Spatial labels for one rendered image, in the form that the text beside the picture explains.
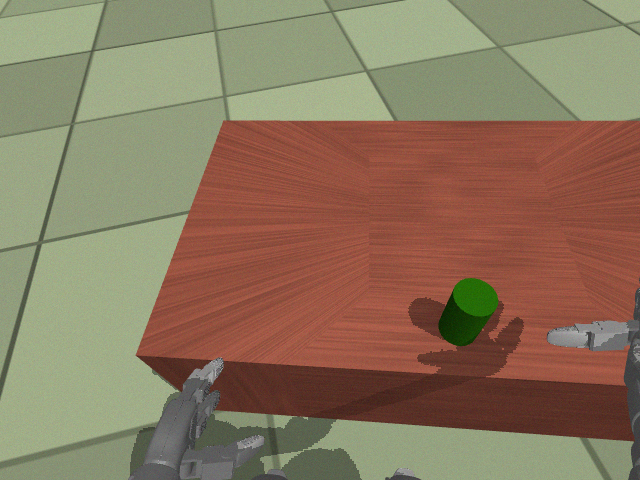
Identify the left robot hand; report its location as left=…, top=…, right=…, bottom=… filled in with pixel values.
left=143, top=357, right=264, bottom=480

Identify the left robot arm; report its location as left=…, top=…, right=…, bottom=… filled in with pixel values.
left=128, top=463, right=181, bottom=480

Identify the right robot hand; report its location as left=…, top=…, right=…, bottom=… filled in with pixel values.
left=547, top=278, right=640, bottom=351

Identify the right robot arm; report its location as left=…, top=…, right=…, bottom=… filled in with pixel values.
left=624, top=330, right=640, bottom=480

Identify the can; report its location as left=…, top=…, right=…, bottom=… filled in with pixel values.
left=438, top=278, right=498, bottom=346

